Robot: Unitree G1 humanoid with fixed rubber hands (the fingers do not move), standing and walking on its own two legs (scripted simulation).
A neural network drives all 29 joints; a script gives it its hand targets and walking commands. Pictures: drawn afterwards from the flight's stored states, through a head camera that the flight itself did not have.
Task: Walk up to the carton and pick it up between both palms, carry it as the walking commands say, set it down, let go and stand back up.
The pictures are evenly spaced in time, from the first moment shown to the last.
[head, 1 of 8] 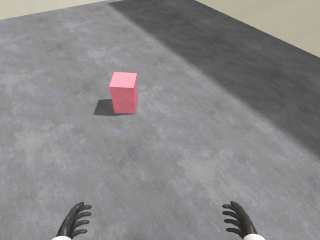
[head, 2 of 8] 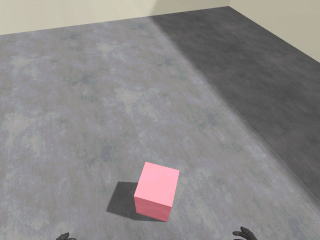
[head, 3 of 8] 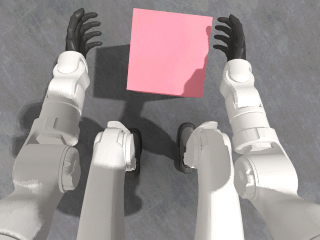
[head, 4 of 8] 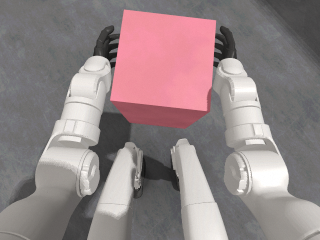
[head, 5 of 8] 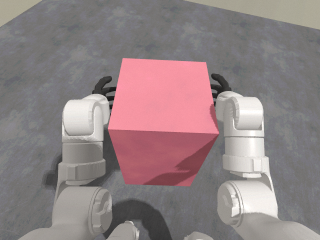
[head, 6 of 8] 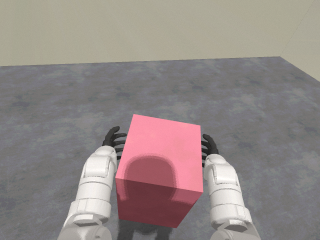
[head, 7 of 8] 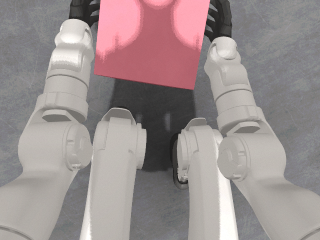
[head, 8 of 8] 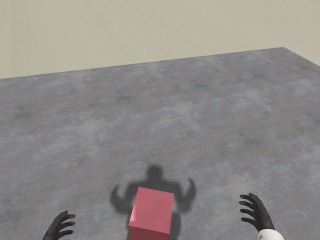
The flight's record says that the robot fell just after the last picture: no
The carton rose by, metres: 0.67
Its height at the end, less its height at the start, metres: +0.00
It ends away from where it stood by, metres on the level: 0.99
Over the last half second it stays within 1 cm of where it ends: yes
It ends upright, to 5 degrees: yes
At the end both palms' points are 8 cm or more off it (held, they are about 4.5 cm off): yes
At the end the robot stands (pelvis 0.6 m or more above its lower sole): yes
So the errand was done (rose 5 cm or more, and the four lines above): yes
